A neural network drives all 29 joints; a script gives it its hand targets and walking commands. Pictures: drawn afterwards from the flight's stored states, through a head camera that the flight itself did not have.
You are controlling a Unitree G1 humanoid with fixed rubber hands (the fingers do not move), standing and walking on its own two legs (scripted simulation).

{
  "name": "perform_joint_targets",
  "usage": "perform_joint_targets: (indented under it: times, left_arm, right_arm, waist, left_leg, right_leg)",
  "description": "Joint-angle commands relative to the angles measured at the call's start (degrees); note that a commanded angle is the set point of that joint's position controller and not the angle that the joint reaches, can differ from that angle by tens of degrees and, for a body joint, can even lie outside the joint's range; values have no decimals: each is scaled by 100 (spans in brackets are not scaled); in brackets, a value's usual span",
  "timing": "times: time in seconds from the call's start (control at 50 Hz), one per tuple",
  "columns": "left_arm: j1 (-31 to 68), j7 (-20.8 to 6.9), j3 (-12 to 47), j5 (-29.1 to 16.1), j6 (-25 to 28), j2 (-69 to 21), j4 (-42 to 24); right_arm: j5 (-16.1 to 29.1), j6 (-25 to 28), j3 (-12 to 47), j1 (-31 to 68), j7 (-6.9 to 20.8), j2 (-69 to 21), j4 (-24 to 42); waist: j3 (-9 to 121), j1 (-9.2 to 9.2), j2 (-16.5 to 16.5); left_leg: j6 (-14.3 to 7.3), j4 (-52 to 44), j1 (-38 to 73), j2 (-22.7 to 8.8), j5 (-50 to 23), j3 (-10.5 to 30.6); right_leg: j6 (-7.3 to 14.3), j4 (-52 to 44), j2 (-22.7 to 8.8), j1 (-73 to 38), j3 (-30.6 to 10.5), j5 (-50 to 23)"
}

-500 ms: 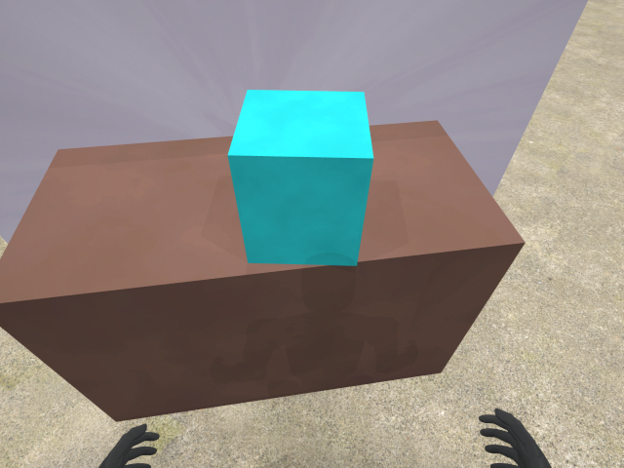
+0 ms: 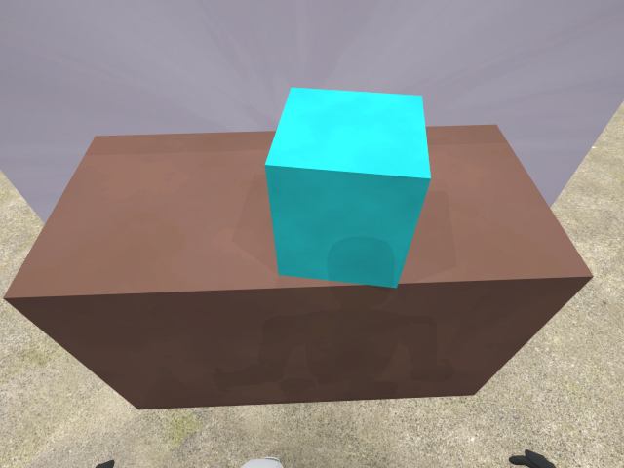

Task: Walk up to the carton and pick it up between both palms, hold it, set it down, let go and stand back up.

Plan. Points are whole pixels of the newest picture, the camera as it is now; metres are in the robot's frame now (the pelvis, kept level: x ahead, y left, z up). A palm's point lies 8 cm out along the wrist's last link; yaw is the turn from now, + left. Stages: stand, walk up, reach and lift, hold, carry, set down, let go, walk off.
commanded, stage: walk up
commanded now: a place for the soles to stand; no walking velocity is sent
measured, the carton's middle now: (345, 191) +0.54 +0.00 +0.04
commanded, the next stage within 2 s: none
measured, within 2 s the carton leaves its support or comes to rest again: neither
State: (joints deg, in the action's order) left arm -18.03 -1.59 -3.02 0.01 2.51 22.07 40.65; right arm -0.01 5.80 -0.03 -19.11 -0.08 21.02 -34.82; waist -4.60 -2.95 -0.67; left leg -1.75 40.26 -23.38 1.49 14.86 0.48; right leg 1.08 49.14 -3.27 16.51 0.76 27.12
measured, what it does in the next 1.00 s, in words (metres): steps on the spot: right foot, then left foot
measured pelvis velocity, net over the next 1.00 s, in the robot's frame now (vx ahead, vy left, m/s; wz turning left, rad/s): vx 0.02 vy -0.05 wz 0.04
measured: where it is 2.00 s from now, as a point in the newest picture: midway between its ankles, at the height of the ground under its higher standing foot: outside the picture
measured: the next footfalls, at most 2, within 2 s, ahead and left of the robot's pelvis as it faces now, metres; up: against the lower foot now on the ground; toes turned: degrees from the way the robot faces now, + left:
right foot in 0.30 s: +0.11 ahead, -0.15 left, +0.00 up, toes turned +1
left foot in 0.70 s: +0.11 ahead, +0.11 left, +0.00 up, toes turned -1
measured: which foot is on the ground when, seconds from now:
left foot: down 0.00-0.32, up 0.34-0.68, down 0.70-1.00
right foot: up 0.00-0.28, down 0.30-1.00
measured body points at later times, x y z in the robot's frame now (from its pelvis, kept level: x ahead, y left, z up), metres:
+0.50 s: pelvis +0.02 -0.06 +0.01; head +0.05 -0.08 +0.46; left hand +0.11 +0.27 -0.06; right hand +0.11 -0.35 -0.10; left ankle +0.04 +0.10 -0.66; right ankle +0.09 -0.16 -0.71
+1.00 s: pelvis +0.02 -0.05 +0.00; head +0.04 -0.03 +0.45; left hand +0.10 +0.27 -0.11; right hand +0.15 -0.35 -0.08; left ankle +0.07 +0.11 -0.70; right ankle +0.07 -0.15 -0.71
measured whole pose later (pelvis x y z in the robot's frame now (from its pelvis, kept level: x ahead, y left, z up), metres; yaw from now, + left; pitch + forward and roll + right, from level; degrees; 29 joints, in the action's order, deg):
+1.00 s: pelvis +0.02 -0.05 +0.00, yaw +2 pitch -2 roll +2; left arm -15.9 -1.9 -3.7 0.3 0.7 23.8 41.2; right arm 0.0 4.0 0.0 -20.2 -2.3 23.0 -35.0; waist -4.5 -1.8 -3.9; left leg -1.5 45.4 -24.1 1.0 22.6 3.7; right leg 1.6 46.5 -2.4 23.6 1.5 21.2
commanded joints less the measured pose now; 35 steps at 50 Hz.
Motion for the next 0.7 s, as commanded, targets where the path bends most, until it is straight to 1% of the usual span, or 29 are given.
perform_joint_targets:
  times: [0.0,0.02,0.04,0.08,0.1,0.14,0.16,0.18,0.2,0.24,0.26,0.28,0.3,0.32,0.34,0.36,0.38,0.4,0.44,0.46,0.48,0.5,0.56,0.58,0.6,0.62,0.64,0.66,0.68]
  left_arm:
    - [577,-30,-493,138,-92,1423,-781]
    - [487,-47,-513,143,-73,1448,-797]
    - [503,-54,-581,132,-21,1410,-727]
    - [30,-103,-610,218,-87,1373,-584]
    - [71,-147,-620,218,-99,1303,-574]
    - [193,-165,-648,228,-142,1319,-664]
    - [351,-133,-612,212,-119,1192,-781]
    - [264,-100,-576,202,-120,1183,-695]
    - [172,-85,-583,205,-64,1139,-721]
    - [-28,-53,-624,230,-34,1201,-570]
    - [-324,-46,-625,212,9,1130,-393]
    - [-793,35,-710,257,110,1225,-272]
    - [-1117,83,-764,417,117,1529,-84]
    - [-620,122,-819,428,131,2043,-476]
    - [-133,85,-838,275,133,1998,-498]
    - [31,95,-748,231,92,1749,-525]
    - [206,90,-627,209,98,1486,-471]
    - [323,87,-651,212,68,1547,-538]
    - [86,82,-511,152,49,1259,-510]
    - [117,80,-487,157,34,1238,-502]
    - [158,77,-514,150,55,1361,-526]
    - [159,69,-513,157,43,1388,-507]
    - [241,59,-587,172,-20,1682,-493]
    - [343,47,-546,180,-55,1615,-511]
    - [551,46,-509,149,-95,1552,-475]
    - [548,26,-504,93,-128,1507,-498]
    - [626,6,-455,106,-182,1350,-523]
    - [647,20,-424,60,-220,1229,-564]
    - [804,29,-363,28,-253,1041,-623]
  right_arm:
    - [4,212,-990,-1280,-178,2259,43]
    - [-21,211,-988,-941,-174,2163,159]
    - [-74,184,-852,-971,-161,1988,89]
    - [-95,186,-820,-860,-175,1930,106]
    - [-98,201,-808,-978,-158,1894,78]
    - [-179,194,-820,-963,-150,1945,98]
    - [-180,174,-793,-1006,-167,1889,49]
    - [-195,145,-850,-991,-149,2020,68]
    - [-205,105,-821,-791,-153,1982,135]
    - [-220,30,-793,-443,-145,1982,239]
    - [-169,-44,-777,-403,-136,1873,295]
    - [-149,-108,-593,-394,-138,1474,251]
    - [-133,-146,-459,-611,-229,837,196]
    - [-154,-174,-467,-603,-277,939,335]
    - [-111,-216,-588,-578,-298,1498,61]
    - [-28,-198,-615,-657,-271,1623,-137]
    - [-2,-175,-576,-808,-223,1405,-152]
    - [-31,-156,-593,-1031,-232,1462,-204]
    - [-52,-159,-539,-950,-194,1349,-295]
    - [-57,-155,-525,-986,-189,1324,-375]
    - [-54,-176,-536,-914,-200,1243,-207]
    - [-93,-204,-537,-759,-181,1338,-200]
    - [-90,-156,-524,-724,-166,1310,-156]
    - [-120,-132,-532,-806,-177,1320,-213]
    - [-101,-86,-540,-1030,-202,1211,-347]
    - [-114,-38,-544,-1152,-205,1177,-377]
    - [-183,-5,-575,-1159,-252,1209,-454]
    - [-220,-43,-668,-1098,-270,1426,-484]
    - [-271,-67,-681,-943,-289,1642,-344]
  waist:
    - [199,719,46]
    - [-70,608,107]
    - [-634,482,361]
    - [-55,369,455]
    - [-82,377,698]
    - [-76,460,906]
    - [-241,493,1054]
    - [55,505,1279]
    - [275,490,1364]
    - [181,242,1241]
    - [348,33,1142]
    - [411,-251,626]
    - [470,-279,-1059]
    - [204,-182,-1364]
    - [67,-66,-476]
    - [-276,43,-170]
    - [-200,203,-549]
    - [-3,226,-787]
    - [248,61,-833]
    - [438,139,-850]
    - [491,99,-1104]
    - [451,35,-1022]
    - [422,-45,-1409]
    - [456,51,-1225]
    - [412,200,-1232]
    - [559,292,-1165]
    - [590,414,-944]
    - [383,362,-422]
    - [63,419,341]
  left_leg:
    - [-1807,-2412,1738,-2565,1725,4482]
    - [-1760,-2378,1360,-2286,1834,4061]
    - [-1522,-2309,930,-1993,1574,3546]
    - [-1399,-1907,969,-1705,949,2889]
    - [-1355,-1920,659,-1578,678,2540]
    - [-1305,-1724,738,-1433,324,2499]
    - [-1411,-1658,661,-1466,3,2459]
    - [-1333,-1504,721,-1411,-55,2207]
    - [-1429,-1435,516,-1497,-193,2345]
    - [-1289,-1185,-273,-1398,-51,2166]
    - [-965,-730,-783,-1054,303,1402]
    - [-609,160,-1347,-599,292,1035]
    - [-302,1788,-2081,8,1497,397]
    - [2,2549,-2677,407,1993,167]
    - [-58,2662,-2215,40,1617,752]
    - [-39,2582,-1933,-98,1246,650]
    - [-42,2392,-1687,-153,926,644]
    - [25,2280,-1574,-203,1034,509]
    - [132,1978,-1203,-16,1078,411]
    - [161,1801,-981,1,1168,331]
    - [120,1517,-882,-136,1330,227]
    - [137,1330,-787,-26,1369,124]
    - [81,665,-377,-119,1163,-255]
    - [81,389,-68,23,1172,-348]
    - [49,-90,160,-95,606,-316]
    - [0,-293,764,27,155,-401]
    - [-79,-555,807,162,366,-299]
    - [-205,-570,1030,21,542,240]
    - [-581,-1184,539,-797,1507,1900]
  right_leg:
    - [183,2566,-22,2769,-644,475]
    - [181,2333,-168,2679,-714,313]
    - [212,2006,-195,2725,-683,321]
    - [90,1664,-279,2280,-662,2]
    - [81,1347,-220,1942,-471,-5]
    - [68,965,-157,1988,-420,76]
    - [76,775,-156,2126,-354,210]
    - [89,516,-106,1795,-246,198]
    - [135,150,-148,1394,-246,103]
    - [193,-476,-22,644,-239,-111]
    - [275,-1327,124,-480,110,-495]
    - [285,-1828,254,-1150,-134,-716]
    - [330,-2531,-575,-1596,-1393,147]
    - [644,-3548,-1992,-859,-3555,1672]
    - [908,-3508,-2166,-403,-3510,1967]
    - [767,-3347,-1685,-173,-2795,1170]
    - [765,-3078,-1381,-43,-2290,362]
    - [825,-2955,-1348,-265,-2129,-46]
    - [1057,-2629,-1141,-371,-1729,-1257]
    - [1138,-2493,-1081,-351,-1545,-1453]
    - [1215,-2424,-1185,-323,-1494,-1255]
    - [1174,-2488,-1094,-289,-1400,-1005]
    - [1144,-2384,-1109,-98,-1174,-162]
    - [1135,-2286,-1077,159,-1158,-111]
    - [1060,-1937,-1004,278,-903,-489]
    - [971,-1610,-907,673,-718,-382]
    - [903,-1191,-825,835,-539,-529]
    - [704,-1023,-745,1500,-613,65]
    - [368,-477,-339,1971,-411,641]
